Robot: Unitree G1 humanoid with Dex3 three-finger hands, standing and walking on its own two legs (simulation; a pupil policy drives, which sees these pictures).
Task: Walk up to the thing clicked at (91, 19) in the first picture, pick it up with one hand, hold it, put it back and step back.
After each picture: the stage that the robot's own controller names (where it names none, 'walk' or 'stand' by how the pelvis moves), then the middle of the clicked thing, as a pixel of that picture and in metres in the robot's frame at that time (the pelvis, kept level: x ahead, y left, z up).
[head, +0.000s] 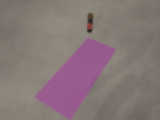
stand; (90, 23) +1.68 -0.09 -0.65
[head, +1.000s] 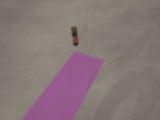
walk; (74, 36) +1.55 +0.21 -0.63
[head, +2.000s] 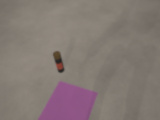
walk; (59, 62) +1.01 +0.33 -0.64
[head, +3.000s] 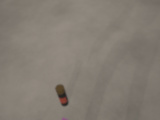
walk; (62, 96) +0.68 +0.26 -0.65
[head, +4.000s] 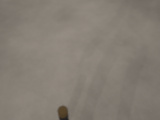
stand; (63, 117) +0.49 +0.16 -0.64
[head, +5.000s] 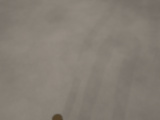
stand; out of the picture +0.44 +0.17 -0.65
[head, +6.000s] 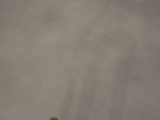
stand; out of the picture +0.41 +0.20 -0.66
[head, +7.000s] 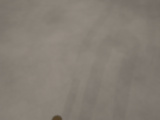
stand; out of the picture +0.43 +0.19 -0.66
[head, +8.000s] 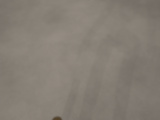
stand; out of the picture +0.42 +0.18 -0.66
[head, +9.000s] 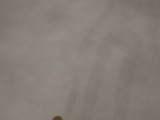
go down; out of the picture +0.41 +0.18 -0.66
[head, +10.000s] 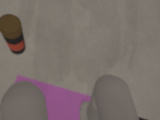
go down; (14, 37) +0.51 +0.21 -0.25
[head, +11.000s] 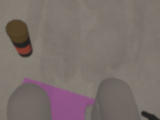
approach; (21, 41) +0.50 +0.21 -0.26
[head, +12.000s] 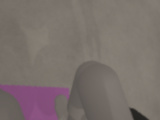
close in; out of the picture +0.49 +0.27 -0.16
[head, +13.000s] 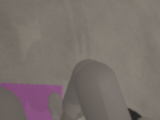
lift; out of the picture +0.48 +0.28 -0.17
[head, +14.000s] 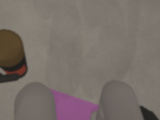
lift; (12, 60) +0.37 +0.23 -0.02
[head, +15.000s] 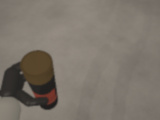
hold; (43, 86) +0.30 +0.13 +0.10
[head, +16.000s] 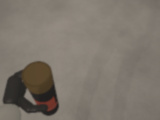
hold; (44, 93) +0.30 +0.14 +0.05
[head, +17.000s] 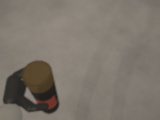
hold; (44, 92) +0.30 +0.14 +0.04
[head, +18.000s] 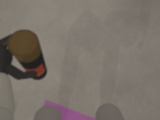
crouch; (32, 60) +0.40 +0.16 -0.03
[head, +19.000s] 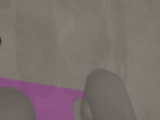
lower; out of the picture +0.49 +0.22 -0.09
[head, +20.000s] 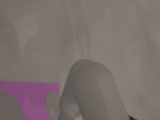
lower; out of the picture +0.46 +0.27 -0.18
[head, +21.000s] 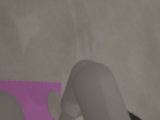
lower; out of the picture +0.47 +0.27 -0.18
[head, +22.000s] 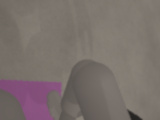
lower; out of the picture +0.46 +0.27 -0.18
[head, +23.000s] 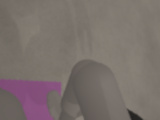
lower; out of the picture +0.46 +0.27 -0.18
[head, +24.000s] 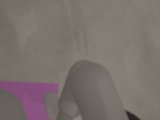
open; out of the picture +0.47 +0.26 -0.18
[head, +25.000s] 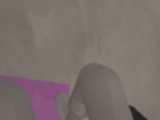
stand; out of the picture +0.47 +0.25 -0.19
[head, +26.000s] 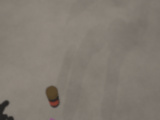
stand; (53, 97) +0.44 +0.15 -0.52
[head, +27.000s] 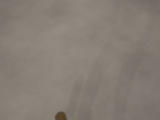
stand; out of the picture +0.43 +0.15 -0.60
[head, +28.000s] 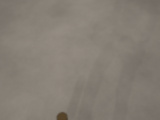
stand; out of the picture +0.42 +0.14 -0.60
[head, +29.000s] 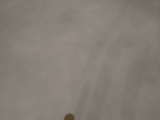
stand; out of the picture +0.45 +0.13 -0.65
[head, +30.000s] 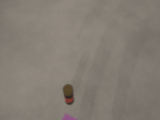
walk; (68, 95) +0.51 +0.10 -0.62
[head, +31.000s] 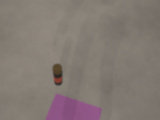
walk; (57, 75) +0.66 +0.16 -0.64
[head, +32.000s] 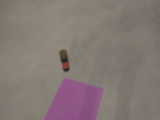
stand; (64, 61) +0.97 +0.26 -0.63
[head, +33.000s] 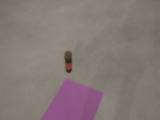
stand; (68, 62) +1.03 +0.15 -0.65
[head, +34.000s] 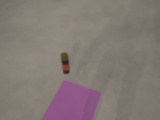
stand; (65, 63) +1.02 +0.18 -0.66
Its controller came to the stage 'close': yes
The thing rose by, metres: 0.69
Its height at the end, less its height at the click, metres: +0.00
